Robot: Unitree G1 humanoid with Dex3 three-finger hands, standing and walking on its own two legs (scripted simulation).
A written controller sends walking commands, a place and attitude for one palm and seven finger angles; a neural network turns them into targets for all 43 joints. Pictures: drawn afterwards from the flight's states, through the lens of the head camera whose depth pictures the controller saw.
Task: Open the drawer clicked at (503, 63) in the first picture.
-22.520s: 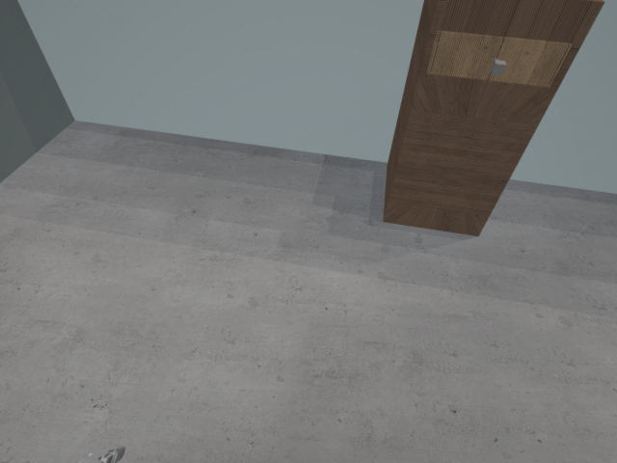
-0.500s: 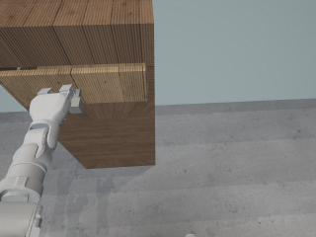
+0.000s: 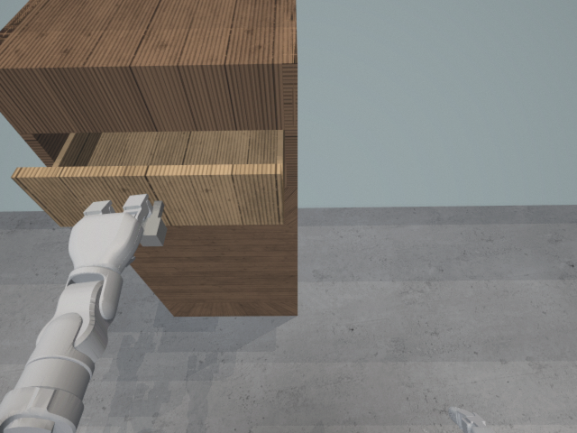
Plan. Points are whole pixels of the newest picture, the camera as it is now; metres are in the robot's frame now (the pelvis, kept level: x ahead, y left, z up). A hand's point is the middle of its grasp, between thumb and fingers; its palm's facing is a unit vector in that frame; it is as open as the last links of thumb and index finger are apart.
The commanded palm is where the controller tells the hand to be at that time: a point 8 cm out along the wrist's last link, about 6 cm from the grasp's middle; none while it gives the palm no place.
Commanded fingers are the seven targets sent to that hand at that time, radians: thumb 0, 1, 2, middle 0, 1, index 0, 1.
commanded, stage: pull the drawer open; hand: left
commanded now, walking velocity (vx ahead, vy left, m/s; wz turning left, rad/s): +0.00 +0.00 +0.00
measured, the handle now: (154, 222) +0.40 +0.24 +0.03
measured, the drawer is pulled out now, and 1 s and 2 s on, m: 0.09 0.21 0.29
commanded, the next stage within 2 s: none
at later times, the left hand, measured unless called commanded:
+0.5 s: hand (113, 295) +0.29 +0.27 +0.01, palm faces -0.02 -0.05 -1.00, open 5.4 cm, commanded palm +0.26 +0.26 +0.07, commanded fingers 0.00 0.90 0.90 -0.40 -1.35 -0.40 -1.35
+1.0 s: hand (100, 344) +0.22 +0.26 +0.01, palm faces +0.00 -0.05 -1.00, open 5.3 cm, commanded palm +0.20 +0.25 +0.07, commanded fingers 0.00 0.90 0.90 -0.40 -1.35 -0.40 -1.35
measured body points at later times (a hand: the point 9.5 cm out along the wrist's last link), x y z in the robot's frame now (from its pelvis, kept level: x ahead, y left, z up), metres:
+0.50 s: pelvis -0.01 -0.01 +0.00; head +0.04 -0.03 +0.45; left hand +0.28 +0.27 +0.07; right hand +0.14 -0.27 -0.12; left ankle -0.07 +0.09 -0.71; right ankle -0.02 -0.13 -0.71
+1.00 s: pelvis -0.01 -0.01 +0.00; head +0.02 -0.03 +0.45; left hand +0.22 +0.26 +0.07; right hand +0.18 -0.24 -0.11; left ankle -0.07 +0.09 -0.71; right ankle -0.02 -0.13 -0.71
